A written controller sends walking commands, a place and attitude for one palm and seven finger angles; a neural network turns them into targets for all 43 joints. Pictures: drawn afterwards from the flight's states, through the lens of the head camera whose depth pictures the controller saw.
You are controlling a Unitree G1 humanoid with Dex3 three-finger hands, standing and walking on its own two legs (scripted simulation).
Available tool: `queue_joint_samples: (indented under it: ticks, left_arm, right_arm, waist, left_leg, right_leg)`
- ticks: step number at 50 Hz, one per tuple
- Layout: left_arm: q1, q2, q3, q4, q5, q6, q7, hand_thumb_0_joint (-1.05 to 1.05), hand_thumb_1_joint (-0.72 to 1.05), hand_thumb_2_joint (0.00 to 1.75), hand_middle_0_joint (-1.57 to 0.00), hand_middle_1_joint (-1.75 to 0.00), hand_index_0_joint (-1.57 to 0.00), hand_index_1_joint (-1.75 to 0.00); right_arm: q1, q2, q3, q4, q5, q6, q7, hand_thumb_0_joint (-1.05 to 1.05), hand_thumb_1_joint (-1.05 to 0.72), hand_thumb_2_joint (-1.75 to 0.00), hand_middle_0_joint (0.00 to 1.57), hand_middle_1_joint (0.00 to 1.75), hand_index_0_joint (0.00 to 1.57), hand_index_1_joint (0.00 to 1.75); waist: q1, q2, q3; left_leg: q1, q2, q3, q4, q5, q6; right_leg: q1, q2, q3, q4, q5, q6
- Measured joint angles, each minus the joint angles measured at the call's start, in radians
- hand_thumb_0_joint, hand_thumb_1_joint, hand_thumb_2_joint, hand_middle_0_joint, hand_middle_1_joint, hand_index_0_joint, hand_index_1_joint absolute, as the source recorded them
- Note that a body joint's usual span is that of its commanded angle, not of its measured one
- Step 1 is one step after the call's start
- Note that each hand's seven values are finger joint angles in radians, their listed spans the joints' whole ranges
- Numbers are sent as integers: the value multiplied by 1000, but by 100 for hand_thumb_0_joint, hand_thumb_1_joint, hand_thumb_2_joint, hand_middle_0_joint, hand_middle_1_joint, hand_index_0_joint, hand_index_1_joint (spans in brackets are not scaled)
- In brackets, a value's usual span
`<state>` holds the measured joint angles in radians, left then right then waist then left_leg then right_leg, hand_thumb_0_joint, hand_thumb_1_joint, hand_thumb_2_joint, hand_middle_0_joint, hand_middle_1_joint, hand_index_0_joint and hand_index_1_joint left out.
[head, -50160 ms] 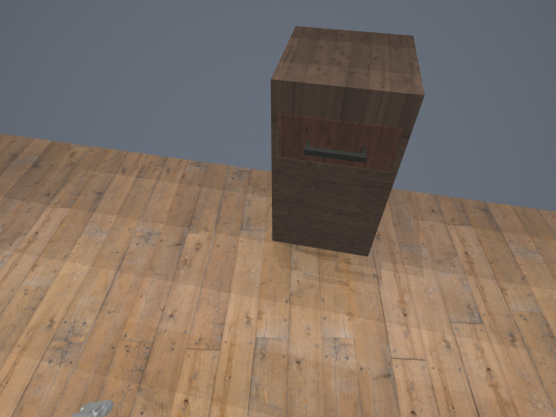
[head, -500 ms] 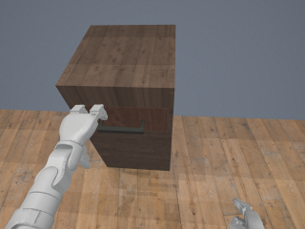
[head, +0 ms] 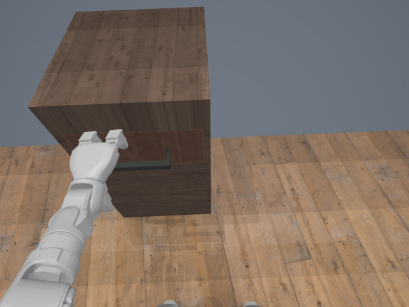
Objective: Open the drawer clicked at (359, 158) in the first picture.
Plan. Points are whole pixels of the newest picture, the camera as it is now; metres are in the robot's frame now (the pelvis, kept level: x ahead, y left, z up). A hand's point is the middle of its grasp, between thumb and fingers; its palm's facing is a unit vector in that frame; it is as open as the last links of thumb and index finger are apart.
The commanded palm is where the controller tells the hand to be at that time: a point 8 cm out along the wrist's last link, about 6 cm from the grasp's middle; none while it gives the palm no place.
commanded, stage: move the hooked fingers above the handle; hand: left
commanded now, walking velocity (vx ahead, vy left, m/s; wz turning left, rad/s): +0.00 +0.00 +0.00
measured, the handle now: (138, 159) +0.52 +0.21 -0.16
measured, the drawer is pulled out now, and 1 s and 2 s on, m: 0.00 0.00 0.00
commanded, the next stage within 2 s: none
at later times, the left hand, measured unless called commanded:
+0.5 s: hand (122, 169) +0.44 +0.22 -0.08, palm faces -0.06 -0.01 -1.00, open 13.8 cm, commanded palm +0.43 +0.21 -0.02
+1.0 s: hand (125, 173) +0.45 +0.22 -0.11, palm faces -0.14 +0.01 -0.99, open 13.8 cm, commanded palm +0.45 +0.20 -0.05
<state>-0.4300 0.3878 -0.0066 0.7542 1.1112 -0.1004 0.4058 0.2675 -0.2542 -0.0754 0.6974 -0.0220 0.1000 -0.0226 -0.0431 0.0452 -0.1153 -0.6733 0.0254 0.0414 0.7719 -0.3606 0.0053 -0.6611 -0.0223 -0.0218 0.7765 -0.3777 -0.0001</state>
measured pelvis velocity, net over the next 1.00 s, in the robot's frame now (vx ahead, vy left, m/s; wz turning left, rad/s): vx -0.02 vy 0.01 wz -0.02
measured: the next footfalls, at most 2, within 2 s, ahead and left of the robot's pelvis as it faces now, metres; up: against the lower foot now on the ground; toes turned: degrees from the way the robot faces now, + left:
none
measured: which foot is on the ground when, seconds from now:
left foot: down 0.00-1.00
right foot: down 0.00-1.00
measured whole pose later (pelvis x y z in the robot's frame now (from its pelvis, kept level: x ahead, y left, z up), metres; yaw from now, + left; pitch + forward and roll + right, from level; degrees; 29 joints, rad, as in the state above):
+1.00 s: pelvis -0.02 +0.01 -0.06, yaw -1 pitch +28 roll -2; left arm -0.75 0.42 -0.01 1.08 1.10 0.07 0.44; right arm 0.28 -0.23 -0.04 0.72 -0.05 0.09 0.01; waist -0.12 0.08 -0.17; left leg -1.15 0.05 0.03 1.13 -0.47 0.02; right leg -1.12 -0.01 -0.02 1.10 -0.47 0.01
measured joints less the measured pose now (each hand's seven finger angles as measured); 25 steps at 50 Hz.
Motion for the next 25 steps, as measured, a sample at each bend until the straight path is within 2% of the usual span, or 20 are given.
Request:
queue_joint_samples:
  ticks: [3,6,11,14,16,21,25]
  left_arm:
    - [-28,2,-8,60,-4,38,13,0,-49,30,-32,-120,-32,-120]
    - [-66,2,-28,127,-11,49,-1,0,-49,30,-32,-120,-32,-120]
    - [-119,6,-37,164,3,-8,-22,0,-49,30,-32,-120,-32,-120]
    - [-155,0,-36,173,22,-42,7,0,-49,30,-32,-120,-32,-120]
    - [-185,-6,-26,195,33,-44,39,0,-49,30,-32,-120,-32,-120]
    - [-249,-2,8,269,51,31,102,0,-49,30,-32,-120,-32,-120]
    - [-270,8,13,305,39,92,93,0,-49,30,-32,-120,-32,-120]
  right_arm:
    - [2,2,-1,3,1,-2,6,1,-91,-90,20,30,20,30]
    - [4,6,5,8,3,-8,4,1,-91,-90,20,30,20,30]
    - [12,15,8,10,-9,-20,-3,0,-91,-90,20,30,20,30]
    - [18,15,3,16,-20,-24,1,0,-91,-90,20,30,20,30]
    - [15,13,5,22,-25,-23,9,0,-91,-90,20,30,20,30]
    - [8,14,14,18,-35,-13,30,0,-91,-90,20,30,20,30]
    - [12,18,18,15,-36,-4,36,0,-91,-90,20,30,20,30]
  waist:
    - [-3,6,-9]
    - [-7,6,-13]
    - [-22,-1,-29]
    - [-31,0,-46]
    - [-38,1,-55]
    - [-61,5,-66]
    - [-68,11,-61]
  left_leg:
    - [-33,1,-1,23,-7,2]
    - [-62,0,-6,43,-12,4]
    - [-136,0,-16,100,-29,5]
    - [-192,1,-19,149,-48,7]
    - [-231,3,-19,184,-61,9]
    - [-324,8,-12,254,-84,13]
    - [-365,12,-7,283,-92,16]
  right_leg:
    - [-30,1,-1,18,-4,2]
    - [-55,-1,-5,34,-9,4]
    - [-121,-2,-13,81,-24,5]
    - [-172,-2,-15,124,-41,6]
    - [-211,-2,-14,156,-52,7]
    - [-307,2,-4,224,-69,12]
    - [-349,5,2,251,-74,15]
